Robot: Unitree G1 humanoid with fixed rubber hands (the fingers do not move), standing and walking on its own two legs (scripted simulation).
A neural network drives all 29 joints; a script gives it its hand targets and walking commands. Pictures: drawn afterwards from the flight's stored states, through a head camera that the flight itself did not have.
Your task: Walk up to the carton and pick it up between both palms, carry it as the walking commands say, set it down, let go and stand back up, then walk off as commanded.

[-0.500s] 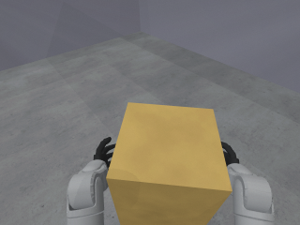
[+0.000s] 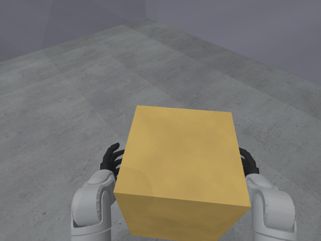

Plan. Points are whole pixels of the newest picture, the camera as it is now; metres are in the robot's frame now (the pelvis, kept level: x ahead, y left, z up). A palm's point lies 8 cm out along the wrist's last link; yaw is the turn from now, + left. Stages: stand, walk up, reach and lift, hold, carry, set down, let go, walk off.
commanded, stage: carry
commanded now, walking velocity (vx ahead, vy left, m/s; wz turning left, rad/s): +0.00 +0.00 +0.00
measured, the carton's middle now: (177, 178) +0.28 +0.00 +0.02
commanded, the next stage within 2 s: none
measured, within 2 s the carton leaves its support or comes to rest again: neither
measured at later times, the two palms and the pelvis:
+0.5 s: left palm (104, 190) +0.24 +0.16 +0.06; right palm (244, 193) +0.23 -0.15 +0.05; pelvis -0.02 +0.01 +0.00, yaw +0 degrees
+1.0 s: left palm (100, 199) +0.22 +0.17 +0.05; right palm (244, 202) +0.22 -0.15 +0.05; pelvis -0.05 +0.01 +0.00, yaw +0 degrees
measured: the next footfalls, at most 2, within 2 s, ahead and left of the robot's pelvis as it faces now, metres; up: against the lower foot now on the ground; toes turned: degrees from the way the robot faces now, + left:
none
